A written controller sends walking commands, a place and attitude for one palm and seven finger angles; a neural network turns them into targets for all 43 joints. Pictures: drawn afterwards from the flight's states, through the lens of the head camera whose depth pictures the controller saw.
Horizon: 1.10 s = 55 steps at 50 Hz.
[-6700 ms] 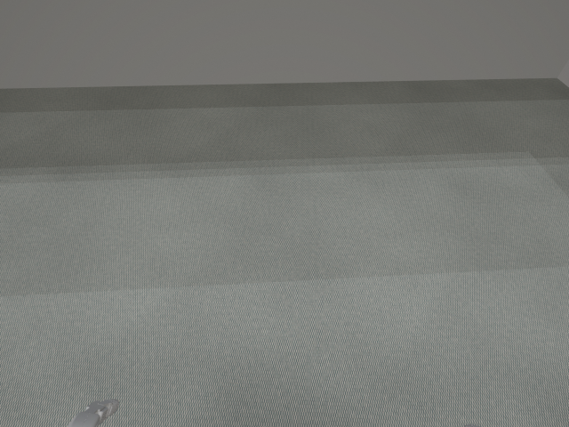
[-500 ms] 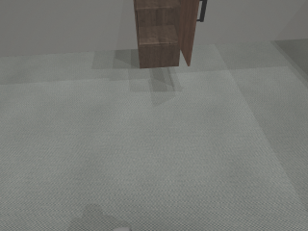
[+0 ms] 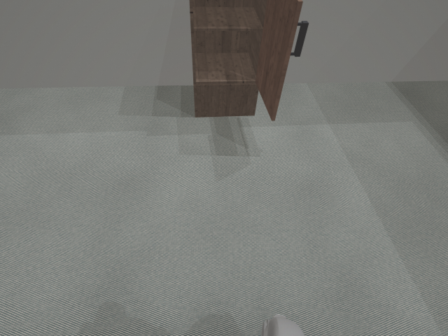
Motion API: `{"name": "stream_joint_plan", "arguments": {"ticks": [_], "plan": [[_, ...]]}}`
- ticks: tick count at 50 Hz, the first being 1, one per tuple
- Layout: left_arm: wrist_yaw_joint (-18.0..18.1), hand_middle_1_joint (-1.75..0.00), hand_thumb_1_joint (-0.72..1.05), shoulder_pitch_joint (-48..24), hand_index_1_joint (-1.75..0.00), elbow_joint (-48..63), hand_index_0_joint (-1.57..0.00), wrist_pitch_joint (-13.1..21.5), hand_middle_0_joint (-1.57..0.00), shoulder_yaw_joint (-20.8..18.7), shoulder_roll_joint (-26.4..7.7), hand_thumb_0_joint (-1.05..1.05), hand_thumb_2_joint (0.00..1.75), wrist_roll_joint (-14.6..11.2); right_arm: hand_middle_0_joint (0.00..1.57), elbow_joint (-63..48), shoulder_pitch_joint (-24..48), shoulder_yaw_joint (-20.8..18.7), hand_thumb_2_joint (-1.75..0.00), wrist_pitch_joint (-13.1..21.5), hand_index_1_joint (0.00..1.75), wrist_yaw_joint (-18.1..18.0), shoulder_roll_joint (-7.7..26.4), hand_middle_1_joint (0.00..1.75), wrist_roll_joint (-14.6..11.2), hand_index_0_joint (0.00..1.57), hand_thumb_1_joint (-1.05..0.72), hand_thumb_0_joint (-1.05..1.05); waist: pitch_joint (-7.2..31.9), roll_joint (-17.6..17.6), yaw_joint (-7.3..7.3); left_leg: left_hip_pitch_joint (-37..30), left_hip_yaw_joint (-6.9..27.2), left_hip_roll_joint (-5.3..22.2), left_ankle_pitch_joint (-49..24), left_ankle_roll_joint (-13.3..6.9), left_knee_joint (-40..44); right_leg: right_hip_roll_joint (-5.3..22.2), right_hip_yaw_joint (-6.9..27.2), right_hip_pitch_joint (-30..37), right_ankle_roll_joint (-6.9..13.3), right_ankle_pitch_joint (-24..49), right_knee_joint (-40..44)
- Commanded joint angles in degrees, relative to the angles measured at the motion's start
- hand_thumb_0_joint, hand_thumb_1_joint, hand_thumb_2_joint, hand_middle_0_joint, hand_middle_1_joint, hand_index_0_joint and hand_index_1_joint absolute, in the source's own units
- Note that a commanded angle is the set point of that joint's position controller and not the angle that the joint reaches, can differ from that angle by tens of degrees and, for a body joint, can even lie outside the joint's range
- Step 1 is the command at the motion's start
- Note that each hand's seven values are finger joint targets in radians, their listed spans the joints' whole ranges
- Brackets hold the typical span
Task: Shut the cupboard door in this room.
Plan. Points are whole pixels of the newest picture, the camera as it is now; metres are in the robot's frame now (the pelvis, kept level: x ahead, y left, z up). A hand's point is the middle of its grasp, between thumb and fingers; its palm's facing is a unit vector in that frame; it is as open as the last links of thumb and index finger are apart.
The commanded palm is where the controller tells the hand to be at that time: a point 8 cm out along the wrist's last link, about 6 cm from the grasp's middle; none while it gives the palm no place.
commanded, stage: stand and wait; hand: left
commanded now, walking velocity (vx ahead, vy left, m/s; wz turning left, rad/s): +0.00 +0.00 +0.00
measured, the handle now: (296, 39) +1.30 -0.26 -0.05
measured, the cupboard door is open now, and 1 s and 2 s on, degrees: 93 93 93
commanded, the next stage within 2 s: turn or walk to find it in 0.22 s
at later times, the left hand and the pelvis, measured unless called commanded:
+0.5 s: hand (154, 308) +0.21 +0.16 -0.18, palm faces +0.12 -0.98 -0.19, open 7.2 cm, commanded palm none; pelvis +0.13 -0.03 -0.01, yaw +6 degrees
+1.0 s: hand (130, 325) +0.17 +0.20 -0.16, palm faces +0.27 -0.93 -0.27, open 7.4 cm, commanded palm none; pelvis +0.14 -0.03 +0.00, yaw +15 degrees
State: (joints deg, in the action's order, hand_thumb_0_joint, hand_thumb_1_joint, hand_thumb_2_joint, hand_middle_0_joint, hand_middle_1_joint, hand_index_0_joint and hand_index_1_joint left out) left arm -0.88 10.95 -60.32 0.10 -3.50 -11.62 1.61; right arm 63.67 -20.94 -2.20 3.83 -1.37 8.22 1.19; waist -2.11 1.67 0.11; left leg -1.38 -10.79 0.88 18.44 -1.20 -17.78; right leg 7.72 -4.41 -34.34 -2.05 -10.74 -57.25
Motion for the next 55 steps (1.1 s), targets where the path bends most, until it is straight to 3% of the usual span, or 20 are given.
{"name": "stream_joint_plan", "arguments": {"ticks": [1,4,6,7,8,10,13,15,23,26,27,28,29,32,35,44,51,53,54,55], "plan": [[-0.2,-0.30,0.90,-4.8,-0.30,5.1,-0.20,1.3,-0.20,0.9,1.1,0.00,0.90,-0.5,0.20,-0.8,-4.2,-1.2,-0.90,0.8,0.30,-0.4,7.3,0.30,0.1,0.20,-0.90,0.00,-7.2,-9.0,1.08,3.0,4.0,12.9,-42.1,-6.0,3.3,-2.4,-3.1,1.1,0.7,3.1,16.3],[0.4,-0.30,0.90,1.7,-0.30,3.3,-0.20,2.0,-0.20,0.8,-0.7,0.00,0.90,-0.3,0.20,-0.1,-3.8,-1.7,-0.90,0.1,0.30,-0.6,9.4,0.30,0.0,0.20,-0.90,0.00,-1.6,-8.5,-1.67,1.9,4.7,14.0,-49.6,-4.7,-6.7,-5.1,-3.5,14.3,2.8,5.6,22.8],[0.9,-0.30,0.90,12.6,-0.30,-0.1,-0.20,3.0,-0.20,0.1,-4.3,0.00,0.90,0.1,0.20,-0.2,-2.9,-1.6,-0.90,0.0,0.30,-0.3,9.1,0.30,-0.5,0.20,-0.90,0.00,5.0,-4.1,-6.67,6.5,3.5,10.4,-40.4,-1.5,-20.5,-4.1,-2.9,30.1,3.0,20.0,29.5],[1.6,-0.30,0.90,17.5,-0.30,-1.8,-0.20,3.8,-0.20,-1.0,-9.2,0.00,0.90,0.5,0.20,-0.2,-5.7,-1.4,-0.90,0.0,0.30,0.1,6.5,0.30,-1.1,0.20,-0.90,0.00,11.7,6.0,-7.60,16.9,1.7,5.0,-19.7,0.4,-34.7,6.4,7.1,43.6,6.5,42.7,26.1],[1.7,-0.30,0.90,19.5,-0.30,-2.3,-0.20,4.0,-0.20,-1.5,-13.1,0.00,0.90,-0.5,0.20,-0.6,-10.1,-1.3,-0.90,-0.6,0.30,-0.2,4.9,0.30,-1.6,0.20,-0.90,0.00,17.0,13.2,-5.32,22.8,5.2,-1.2,16.7,1.7,-49.7,18.7,20.5,48.3,13.7,61.5,28.1],[2.3,-0.30,0.90,10.2,-0.30,0.1,-0.20,3.4,-0.20,-0.9,-10.2,0.00,0.90,-1.1,0.20,-0.5,-7.1,-0.8,-0.90,-2.3,0.30,-0.4,3.5,0.30,-1.8,0.20,-0.90,0.00,11.8,10.4,-3.22,22.8,11.6,2.8,15.3,1.7,-54.4,17.7,19.2,35.9,15.7,42.7,35.3],[2.7,-0.30,0.90,-0.1,-0.30,3.0,-0.20,2.8,-0.20,0.7,-5.5,0.00,0.90,-0.8,0.20,-0.2,-4.6,-0.3,-0.90,-3.7,0.30,0.0,2.2,0.30,-0.7,0.20,-0.90,0.00,3.7,2.0,0.63,20.3,12.1,5.0,7.8,1.9,-47.9,12.2,9.5,18.9,10.9,20.7,40.4],[2.7,-0.30,0.90,-3.2,-0.30,3.7,-0.20,2.3,-0.20,0.8,-5.3,0.00,0.90,-0.5,0.20,-0.1,-6.3,-0.1,-0.90,-4.9,0.30,0.4,1.1,0.30,-0.7,0.20,-0.90,0.00,3.4,4.1,2.48,17.4,10.2,4.5,6.6,2.6,-42.1,10.3,4.5,14.4,9.0,11.2,42.6],[3.0,-0.30,0.90,-1.2,-0.30,4.8,-0.20,0.4,-0.20,-0.8,-7.4,0.00,0.90,0.0,0.20,-5.4,1.9,-0.7,-0.90,-5.4,0.30,1.4,3.4,0.30,-0.4,0.20,-0.90,0.00,1.9,6.3,-0.23,20.9,6.8,4.2,6.2,3.6,-28.7,12.0,3.6,18.1,9.9,-2.7,42.0],[3.0,-0.30,0.90,-1.3,-0.30,5.2,-0.20,-0.4,-0.20,-1.0,-7.5,0.00,0.90,-0.5,0.20,-5.8,0.4,-0.9,-0.90,-5.0,0.30,1.4,4.2,0.30,-0.4,0.20,-0.90,0.00,1.7,2.0,1.28,13.1,6.2,3.8,-2.2,3.4,-14.6,10.4,0.0,14.3,6.4,-6.3,34.5],[2.8,-0.30,0.90,-0.8,-0.30,5.8,-0.20,-1.0,-0.20,-0.8,-5.8,0.00,0.90,-0.9,0.20,-5.8,-0.6,-1.3,-0.90,-4.6,0.30,1.5,6.6,0.30,-0.1,0.20,-0.90,0.00,1.0,-6.5,1.91,12.1,12.9,7.0,-2.7,2.1,-5.4,6.5,-2.9,11.1,3.6,-9.4,26.6],[2.3,-0.30,0.90,-0.1,-0.30,7.3,-0.20,-1.5,-0.20,-0.4,-2.9,0.00,0.90,-1.4,0.20,-7.2,-0.4,-2.3,-0.90,-4.4,0.30,1.3,11.6,0.30,0.4,0.20,-0.90,0.00,-1.2,-21.4,1.91,14.8,29.9,18.2,-4.8,-3.2,3.9,-1.1,-6.2,4.9,-0.6,-16.6,15.1],[2.1,-0.30,0.90,-2.8,-0.30,8.6,-0.20,-1.8,-0.20,-0.5,-3.6,0.00,0.90,-0.8,0.20,-8.4,1.7,-2.8,-0.90,-4.6,0.30,0.9,14.2,0.30,0.8,0.20,-0.90,0.00,-3.3,-20.5,2.39,20.1,34.3,22.6,-7.4,-8.1,8.1,-2.9,-2.2,5.4,-0.7,-20.8,5.2],[1.6,-0.30,0.90,-1.3,-0.30,7.1,-0.20,-1.8,-0.20,-1.3,-4.8,0.00,0.90,-0.1,0.20,-9.5,7.4,-2.0,-0.90,-3.8,0.30,0.0,11.7,0.30,0.3,0.20,-0.90,0.00,-1.0,-13.4,-0.33,15.3,25.7,15.8,-16.0,-6.6,3.7,-2.1,2.5,2.6,-0.9,-13.2,-4.9],[1.6,-0.30,0.90,0.7,-0.30,6.0,-0.20,-1.2,-0.20,-0.9,-4.7,0.00,0.90,-0.5,0.20,-9.6,6.3,-2.1,-0.90,-3.2,0.30,-0.2,11.7,0.30,-0.2,0.20,-0.90,0.00,4.6,-7.6,-0.09,5.3,20.1,13.3,-31.9,-6.5,-0.4,-2.3,2.8,0.9,-2.0,-10.1,-5.9],[2.4,-0.30,0.90,-3.2,-0.30,8.3,-0.20,-1.6,-0.20,-0.4,-4.6,0.00,0.90,-1.0,0.20,-9.0,2.7,-3.3,-0.90,-4.0,0.30,0.0,13.4,0.30,0.1,0.20,-0.90,0.00,6.1,-9.9,2.86,1.2,24.6,14.1,-38.8,-9.1,-3.4,-3.2,3.6,3.9,-3.4,-15.6,4.0],[2.6,-0.30,0.90,3.2,-0.30,6.3,-0.20,-0.8,-0.20,0.2,-4.1,0.00,0.90,-1.3,0.20,-9.7,7.9,-3.3,-0.90,-4.6,0.30,0.4,13.1,0.30,0.0,0.20,-0.90,0.00,6.7,-10.4,-0.59,12.7,24.8,10.7,-27.5,-6.4,-5.4,-5.8,1.7,21.7,-1.5,-6.3,26.1],[3.0,-0.30,0.90,6.4,-0.30,5.1,-0.20,0.3,-0.20,0.0,-7.2,0.00,0.90,-0.6,0.20,-9.5,7.9,-2.7,-0.90,-4.5,0.30,0.8,9.4,0.30,-0.8,0.20,-0.90,0.00,7.8,-0.4,-1.93,21.8,19.1,4.4,-10.9,-0.7,-12.6,0.9,7.7,33.3,0.1,2.0,38.7],[3.3,-0.30,0.90,5.6,-0.30,5.3,-0.20,0.8,-0.20,-0.5,-11.6,0.00,0.90,-0.1,0.20,-10.5,7.6,-1.7,-0.90,-4.6,0.30,1.0,5.8,0.30,-1.0,0.20,-0.90,0.00,5.7,13.1,-1.35,29.2,12.9,-2.0,5.5,2.6,-19.2,12.7,21.2,33.6,5.0,5.0,41.6],[3.1,-0.30,0.90,4.8,-0.30,6.4,-0.20,0.6,-0.20,-0.5,-12.8,0.00,0.90,-0.3,0.20,-11.4,9.5,-2.3,-0.90,-5.3,0.30,0.9,8.2,0.30,-0.6,0.20,-0.90,0.00,2.9,12.6,-2.36,27.0,13.5,-1.5,13.2,2.7,-26.6,17.9,23.3,24.9,10.0,5.7,43.7]]}}
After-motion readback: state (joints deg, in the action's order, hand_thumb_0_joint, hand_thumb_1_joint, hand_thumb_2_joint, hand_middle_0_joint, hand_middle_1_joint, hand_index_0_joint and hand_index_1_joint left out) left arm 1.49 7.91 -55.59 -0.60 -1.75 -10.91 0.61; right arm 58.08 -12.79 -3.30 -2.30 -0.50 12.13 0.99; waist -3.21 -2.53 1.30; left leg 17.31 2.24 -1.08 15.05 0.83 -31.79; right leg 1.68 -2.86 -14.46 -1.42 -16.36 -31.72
